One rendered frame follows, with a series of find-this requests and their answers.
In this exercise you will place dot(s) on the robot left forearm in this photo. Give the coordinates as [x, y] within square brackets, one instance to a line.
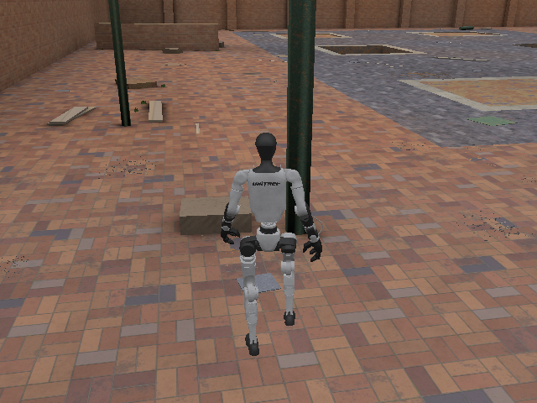
[227, 219]

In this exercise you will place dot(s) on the robot right forearm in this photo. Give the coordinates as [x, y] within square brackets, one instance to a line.
[309, 225]

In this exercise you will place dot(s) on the robot head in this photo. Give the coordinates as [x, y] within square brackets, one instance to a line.
[266, 146]

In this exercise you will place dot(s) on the left robot hand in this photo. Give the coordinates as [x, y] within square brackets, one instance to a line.
[232, 231]

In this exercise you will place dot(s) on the right robot upper arm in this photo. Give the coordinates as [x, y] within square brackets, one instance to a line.
[293, 177]

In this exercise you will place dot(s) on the left robot upper arm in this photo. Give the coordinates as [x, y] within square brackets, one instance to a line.
[240, 178]

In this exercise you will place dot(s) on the humanoid robot torso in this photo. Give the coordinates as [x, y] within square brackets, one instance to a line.
[267, 192]

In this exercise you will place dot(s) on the right robot hand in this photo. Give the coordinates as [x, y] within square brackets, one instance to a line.
[317, 248]

